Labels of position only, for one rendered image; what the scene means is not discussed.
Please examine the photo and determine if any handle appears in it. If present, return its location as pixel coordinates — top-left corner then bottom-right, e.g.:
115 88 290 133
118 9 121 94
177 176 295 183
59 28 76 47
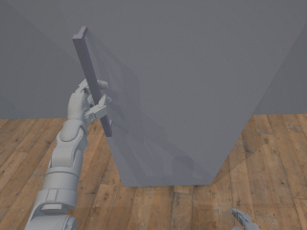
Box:
72 26 113 137

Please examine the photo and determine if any robot right hand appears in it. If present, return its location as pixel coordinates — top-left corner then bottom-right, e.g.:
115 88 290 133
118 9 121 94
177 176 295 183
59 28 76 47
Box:
231 208 260 230

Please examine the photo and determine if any left robot upper arm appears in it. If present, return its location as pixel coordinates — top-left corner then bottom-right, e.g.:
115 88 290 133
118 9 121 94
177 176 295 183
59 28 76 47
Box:
26 215 78 230

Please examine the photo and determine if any fridge door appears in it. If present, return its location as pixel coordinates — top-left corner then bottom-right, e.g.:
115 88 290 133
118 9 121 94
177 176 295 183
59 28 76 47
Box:
58 0 307 187

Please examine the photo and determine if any robot left forearm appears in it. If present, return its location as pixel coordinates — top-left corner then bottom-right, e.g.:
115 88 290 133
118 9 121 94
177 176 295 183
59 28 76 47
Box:
24 119 88 230

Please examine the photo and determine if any robot left hand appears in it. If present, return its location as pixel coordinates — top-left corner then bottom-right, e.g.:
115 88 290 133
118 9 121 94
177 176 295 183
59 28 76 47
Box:
66 79 112 127

